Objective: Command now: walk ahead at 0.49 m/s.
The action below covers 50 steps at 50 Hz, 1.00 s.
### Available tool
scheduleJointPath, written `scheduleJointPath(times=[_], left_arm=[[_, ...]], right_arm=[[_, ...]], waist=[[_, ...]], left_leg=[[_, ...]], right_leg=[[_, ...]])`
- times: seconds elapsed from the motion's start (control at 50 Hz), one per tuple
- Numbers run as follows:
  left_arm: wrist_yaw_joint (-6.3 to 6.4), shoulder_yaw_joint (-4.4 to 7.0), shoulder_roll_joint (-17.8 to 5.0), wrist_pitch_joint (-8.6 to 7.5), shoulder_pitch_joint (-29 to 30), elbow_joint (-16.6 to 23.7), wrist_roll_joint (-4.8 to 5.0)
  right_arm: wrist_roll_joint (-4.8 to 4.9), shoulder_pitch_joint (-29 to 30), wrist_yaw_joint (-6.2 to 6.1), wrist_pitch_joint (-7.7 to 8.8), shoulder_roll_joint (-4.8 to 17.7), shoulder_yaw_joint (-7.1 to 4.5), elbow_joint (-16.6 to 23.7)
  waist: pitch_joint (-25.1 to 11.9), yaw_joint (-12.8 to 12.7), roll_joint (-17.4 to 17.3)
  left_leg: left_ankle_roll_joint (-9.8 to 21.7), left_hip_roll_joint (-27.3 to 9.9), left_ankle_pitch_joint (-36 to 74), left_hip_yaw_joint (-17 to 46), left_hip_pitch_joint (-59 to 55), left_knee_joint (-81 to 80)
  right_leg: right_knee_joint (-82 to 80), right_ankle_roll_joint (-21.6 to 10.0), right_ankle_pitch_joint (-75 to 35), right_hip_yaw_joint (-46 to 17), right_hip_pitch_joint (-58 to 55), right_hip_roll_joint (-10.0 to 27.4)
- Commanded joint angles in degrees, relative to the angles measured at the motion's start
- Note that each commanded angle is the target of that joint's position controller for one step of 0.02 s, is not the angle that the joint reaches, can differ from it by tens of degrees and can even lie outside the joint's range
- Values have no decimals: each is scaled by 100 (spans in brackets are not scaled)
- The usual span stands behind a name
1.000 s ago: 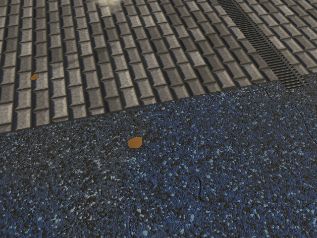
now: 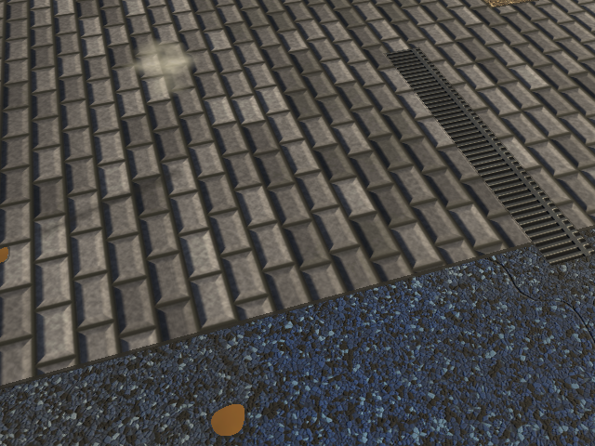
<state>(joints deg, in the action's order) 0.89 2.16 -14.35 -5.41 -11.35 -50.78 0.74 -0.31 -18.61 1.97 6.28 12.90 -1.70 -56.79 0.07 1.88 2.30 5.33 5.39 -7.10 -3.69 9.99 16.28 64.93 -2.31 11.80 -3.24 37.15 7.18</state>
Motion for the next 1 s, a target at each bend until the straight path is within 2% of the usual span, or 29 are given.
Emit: scheduleJointPath(times=[0.02, 0.1, 0.16, 0.2, 0.24, 0.26, 0.28, 0.3, 0.32, 0.34, 0.36, 0.38, 0.4, 0.42, 0.44, 0.48, 0.54, 0.64, 0.74, 0.8, 0.82, 0.84, 0.86, 0.88, 0.9, 0.92, 0.94, 0.96, 1.0], left_arm=[[37, 66, -238, 32, -189, 243, -68], [-28, 33, -164, -28, 715, 475, -22], [-120, 10, -183, -46, 1222, 631, 38], [-199, 11, -234, -81, 1435, 755, 57], [-261, 45, -351, -133, 1339, 798, 58], [-273, 92, -445, -156, 1068, 747, 54], [-261, 199, -620, -171, 446, 569, 41], [-220, 361, -977, -185, -666, 255, 25], [-190, 519, -1649, -159, -1581, 109, -93], [-225, 458, -1426, -129, -1776, 22, -71], [-234, 319, -986, -145, -1346, 99, -37], [-228, 238, -740, -134, -804, 236, -31], [-257, 176, -575, -127, -364, 305, -50], [-280, 130, -422, -140, -157, 325, -76], [-302, 112, -360, -142, -127, 275, -103], [-294, 144, -458, -174, -340, 123, -100], [-198, 193, -638, -153, -651, -40, -104], [-88, 187, -696, -71, -1129, -224, -19], [-13, 241, -769, 35, -1489, -393, 55], [31, 311, -870, 111, -1338, -365, 57], [29, 311, -863, 135, -1216, -318, 46], [16, 254, -705, 143, -1117, -233, -6], [12, 154, -428, 143, -1078, -5, -117], [-14, -13, 264, 32, -1857, 75, 48], [0, 141, -433, -18, -1647, -9, 179], [10, 235, -713, -17, -1171, 120, 224], [38, 248, -650, 13, -964, 151, 184], [47, 287, -572, 55, -862, 182, 113], [5, 303, -327, 200, -996, 211, 129]], right_arm=[[10, 225, -114, 93, 761, -123, 320], [98, -223, -195, 21, 919, -151, 226], [142, -537, -197, -37, 965, -165, 98], [147, -649, -206, -94, 971, -179, 31], [152, -607, -221, -152, 1039, -214, 17], [152, -507, -224, -183, 1084, -227, 35], [135, -382, -225, -213, 1051, -208, 72], [65, -322, -222, -220, 853, -130, 156], [-3, -740, -192, -129, 322, 46, 325], [108, -953, -156, 26, 173, 107, 241], [244, -503, -134, 125, 833, -56, 322], [287, -47, -137, 156, 946, -89, 459], [221, 172, -172, 126, 867, -102, 488], [145, 189, -204, 51, 813, -146, 488], [129, 78, -207, -35, 673, -143, 461], [114, -13, -220, -145, 497, -137, 444], [62, 586, -238, -178, 518, -172, 670], [63, 1715, -179, -108, 396, -142, 1011], [131, 2422, -46, 23, 465, -121, 1276], [135, 2096, -10, 114, 711, -206, 1245], [129, 1615, -32, 135, 856, -290, 1119], [106, 675, -79, 151, 1134, -427, 862], [26, -371, -140, 139, 1602, -537, 735], [-21, -507, -103, 82, 1813, -568, 681], [-3, -259, -104, 88, 1168, -406, 804], [43, 128, -120, 94, 856, -319, 866], [39, 518, -110, 90, 762, -278, 894], [12, 753, -101, 84, 641, -257, 870], [-45, 887, -110, 102, 547, -252, 786]], waist=[[304, -266, -438], [307, 59, -454], [407, 257, -511], [467, 280, -544], [405, 146, -613], [268, -39, -676], [-80, -386, -658], [-807, -824, -459], [-1755, -863, 744], [-2252, -808, 1492], [-1491, -772, 916], [-933, -623, 544], [-534, -438, 125], [-323, -263, 137], [-241, -141, 225], [-134, -44, 185], [73, -126, 56], [304, -431, 67], [514, -565, 147], [309, -275, 315], [42, 1, 343], [-601, 406, 249], [-1602, 719, -527], [-2263, 267, -2316], [-1858, 368, -1638], [-1107, 328, -1177], [-697, 137, -684], [-397, -6, -653], [-197, -219, -900]], left_leg=[[987, -1627, 373, 1244, 535, -1161], [726, -1529, 462, 953, 63, -1065], [691, -1678, 323, 953, -413, -884], [645, -1860, 319, 1028, -814, -668], [559, -2004, 558, 1106, -1073, -369], [493, -1993, 1109, 1073, -1095, -67], [371, -1774, 2063, 876, -1015, 664], [187, -1419, 2262, 569, -403, 2038], [-215, -655, 412, 107, 1690, 4369], [-294, -174, -2425, 713, 2999, 5584], [-165, -574, -2199, 1067, 3538, 6094], [-91, -892, -1643, 914, 3536, 5986], [-124, -1119, -1183, 792, 3280, 5623], [-149, -1294, -885, 801, 2969, 5237], [-183, -1349, -707, 779, 2673, 5059], [-263, -1355, -484, 693, 2606, 4829], [-390, -1386, 191, 682, 3171, 4031], [-457, -1148, 1276, 519, 3003, 2306], [-444, -945, 1070, 596, 2828, 1396], [-332, -790, 538, 556, 1971, 1118], [-241, -655, 361, 431, 1241, 1005], [-53, -785, 412, 510, -132, 1113], [271, -1943, 265, 1717, -1901, 1220], [1036, -3078, -792, 4231, -3447, 475], [839, -2896, -1349, 4295, -2994, 159], [570, -2754, -1208, 3307, -2195, 92], [457, -2540, -685, 2636, -1355, -76], [413, -2339, -355, 2122, -749, -281], [405, -2111, -16, 1396, -150, -624]], right_leg=[[-830, 157, -871, -18, 174, 245], [-2431, 204, -1731, 193, 10, -8], [-3008, 209, -1630, 272, -35, -133], [-3290, 105, -1292, 251, 9, -178], [-3530, -56, -841, 290, -271, -263], [-3642, -147, -672, 396, -712, -382], [-3774, -277, -606, 552, -1564, -575], [-3666, -527, -743, 282, -3103, -351], [-3779, -1282, -534, -1889, -5408, 1131], [-4706, -1774, 164, -3912, -6122, 1698], [-4793, -1467, 365, -3348, -5503, 1500], [-4861, -1236, 5, -2432, -4685, 1274], [-5080, -1121, -475, -1798, -3871, 1004], [-5282, -1009, -745, -1349, -3353, 763], [-5453, -975, -886, -1087, -3028, 626], [-5622, -1061, -1452, -730, -2805, 528], [-5747, -1091, -1914, -467, -2978, 537], [-5843, -926, -1520, -248, -3091, 345], [-5457, -904, -1237, -566, -3621, 576], [-4969, -762, -1626, -797, -3712, 675], [-4459, -666, -2283, -725, -3629, 511], [-3374, -496, -2512, -513, -3181, 154], [-1481, -274, -920, -135, -2014, -388], [261, -9, 2171, -57, 68, -1119], [994, -54, 2119, -631, 548, -759], [1055, -110, 1559, -510, 757, -515], [893, -84, 1042, -388, 478, -239], [630, -70, 718, -367, 259, -74], [394, -62, 430, -311, -181, 114]])
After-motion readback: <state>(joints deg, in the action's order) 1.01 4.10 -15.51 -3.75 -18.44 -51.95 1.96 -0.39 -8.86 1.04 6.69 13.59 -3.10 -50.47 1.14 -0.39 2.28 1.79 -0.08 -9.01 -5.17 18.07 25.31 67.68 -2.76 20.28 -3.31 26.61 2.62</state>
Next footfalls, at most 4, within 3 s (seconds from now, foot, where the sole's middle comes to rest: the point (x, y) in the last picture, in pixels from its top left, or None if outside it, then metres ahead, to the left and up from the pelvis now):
0.30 right None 0.33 -0.17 -0.78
0.84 left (270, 395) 0.64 0.07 -0.78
1.40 right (397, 320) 0.84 -0.26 -0.78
1.90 left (376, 220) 1.19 -0.25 -0.78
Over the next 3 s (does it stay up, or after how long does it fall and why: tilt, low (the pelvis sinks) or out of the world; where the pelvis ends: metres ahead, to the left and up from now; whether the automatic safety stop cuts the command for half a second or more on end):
stays up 1.31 -0.71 -0.02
